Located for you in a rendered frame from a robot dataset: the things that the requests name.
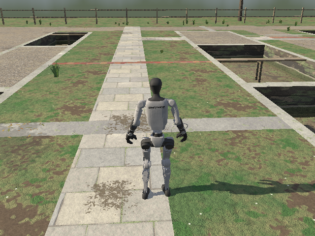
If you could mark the right robot upper arm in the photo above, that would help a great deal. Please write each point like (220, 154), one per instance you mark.
(174, 110)

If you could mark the robot left hand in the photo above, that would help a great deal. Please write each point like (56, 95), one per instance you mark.
(130, 137)

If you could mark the left robot shin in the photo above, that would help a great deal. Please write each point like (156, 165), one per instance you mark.
(145, 177)

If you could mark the left robot upper arm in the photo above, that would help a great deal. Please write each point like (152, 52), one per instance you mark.
(138, 111)

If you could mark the robot right hand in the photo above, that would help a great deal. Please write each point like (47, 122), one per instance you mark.
(184, 136)

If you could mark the robot right forearm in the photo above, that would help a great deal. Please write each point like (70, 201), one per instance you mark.
(181, 127)

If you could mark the humanoid robot torso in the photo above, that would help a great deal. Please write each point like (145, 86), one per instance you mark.
(157, 115)

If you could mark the robot left forearm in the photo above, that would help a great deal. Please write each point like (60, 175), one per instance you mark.
(131, 129)

